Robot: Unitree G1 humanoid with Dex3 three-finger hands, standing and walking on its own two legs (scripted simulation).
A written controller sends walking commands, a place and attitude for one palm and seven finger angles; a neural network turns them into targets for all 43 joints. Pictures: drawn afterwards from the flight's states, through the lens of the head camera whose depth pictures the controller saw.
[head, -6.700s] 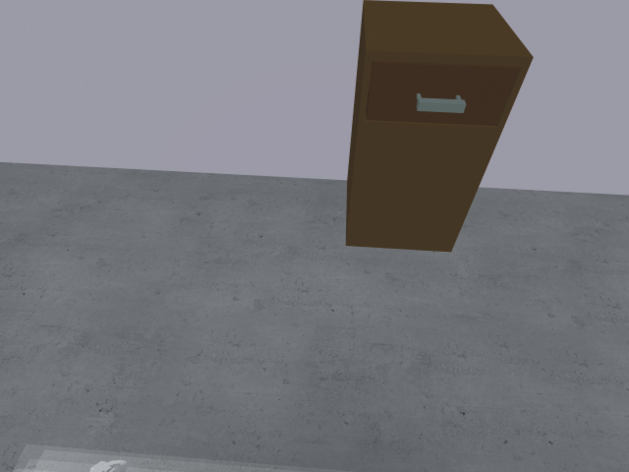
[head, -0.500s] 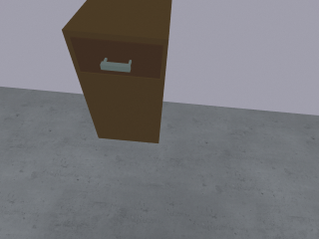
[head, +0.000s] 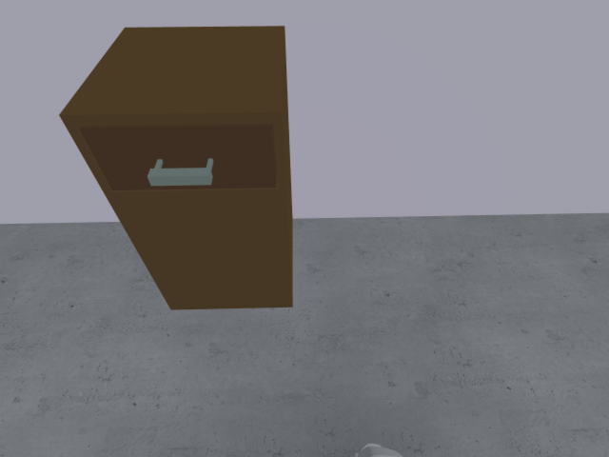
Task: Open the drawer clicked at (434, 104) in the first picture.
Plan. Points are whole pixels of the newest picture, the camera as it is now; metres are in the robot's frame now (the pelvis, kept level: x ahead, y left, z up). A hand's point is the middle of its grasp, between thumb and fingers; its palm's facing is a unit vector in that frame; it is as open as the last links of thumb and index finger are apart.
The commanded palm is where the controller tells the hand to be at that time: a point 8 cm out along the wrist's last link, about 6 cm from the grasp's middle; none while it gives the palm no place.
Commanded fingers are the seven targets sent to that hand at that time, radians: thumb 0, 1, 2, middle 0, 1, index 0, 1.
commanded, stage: take the last steps up to it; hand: left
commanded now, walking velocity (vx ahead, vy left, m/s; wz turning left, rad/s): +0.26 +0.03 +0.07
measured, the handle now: (182, 169) +0.70 +0.28 -0.06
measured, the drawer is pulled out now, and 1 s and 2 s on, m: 0.00 0.00 0.00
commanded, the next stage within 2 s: come to a stop and stand still in 0.34 s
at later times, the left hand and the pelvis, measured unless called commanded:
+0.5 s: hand out of the picture +0.09 +0.17 -0.18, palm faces +0.18 -0.97 -0.14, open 7.3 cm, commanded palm none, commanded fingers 0.00 0.90 0.90 -0.20 -0.30 -0.20 -0.30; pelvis +0.15 +0.01 +0.00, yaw +4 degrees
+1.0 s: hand (194, 428) +0.20 +0.18 -0.16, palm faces +0.06 -0.96 -0.28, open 7.3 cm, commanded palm none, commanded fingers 0.00 0.90 0.90 -0.20 -0.30 -0.20 -0.30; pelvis +0.14 -0.03 +0.00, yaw +1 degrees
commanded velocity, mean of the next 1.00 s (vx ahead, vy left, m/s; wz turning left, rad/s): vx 0.00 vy -0.03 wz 0.02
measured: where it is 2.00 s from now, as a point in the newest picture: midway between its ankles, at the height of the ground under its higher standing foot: outside the picture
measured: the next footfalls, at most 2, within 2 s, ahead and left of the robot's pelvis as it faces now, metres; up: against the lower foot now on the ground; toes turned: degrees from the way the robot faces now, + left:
right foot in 0.04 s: +0.15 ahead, -0.12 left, +0.00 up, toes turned -7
left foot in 0.50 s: +0.24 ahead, +0.13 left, +0.00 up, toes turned +10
